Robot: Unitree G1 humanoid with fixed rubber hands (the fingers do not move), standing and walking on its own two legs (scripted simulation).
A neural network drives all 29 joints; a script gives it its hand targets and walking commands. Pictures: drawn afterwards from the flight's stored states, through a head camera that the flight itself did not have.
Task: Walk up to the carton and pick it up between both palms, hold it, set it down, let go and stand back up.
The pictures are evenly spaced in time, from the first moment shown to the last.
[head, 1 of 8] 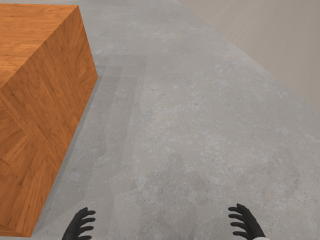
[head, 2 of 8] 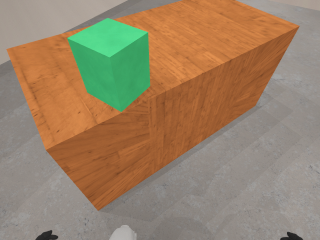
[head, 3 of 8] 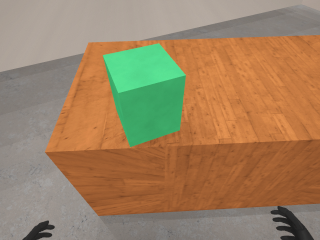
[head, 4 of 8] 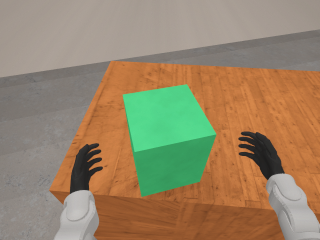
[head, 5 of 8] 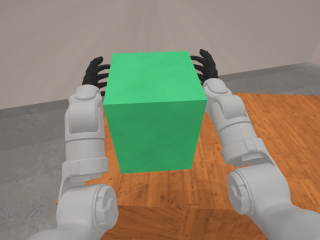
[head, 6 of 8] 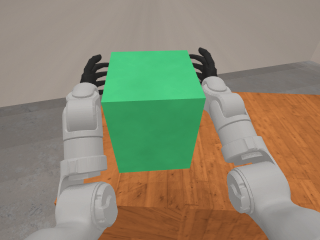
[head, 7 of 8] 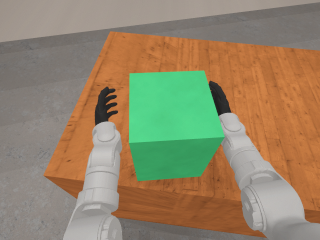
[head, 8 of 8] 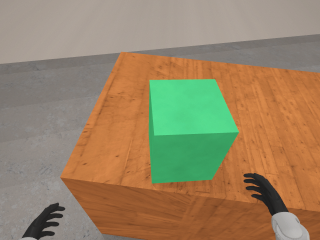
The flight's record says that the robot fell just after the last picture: no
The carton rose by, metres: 0.18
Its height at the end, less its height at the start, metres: +0.00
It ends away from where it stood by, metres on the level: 0.01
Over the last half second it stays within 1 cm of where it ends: yes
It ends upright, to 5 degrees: yes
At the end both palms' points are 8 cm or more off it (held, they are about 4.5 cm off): yes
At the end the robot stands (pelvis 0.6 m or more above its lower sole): yes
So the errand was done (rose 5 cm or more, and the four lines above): yes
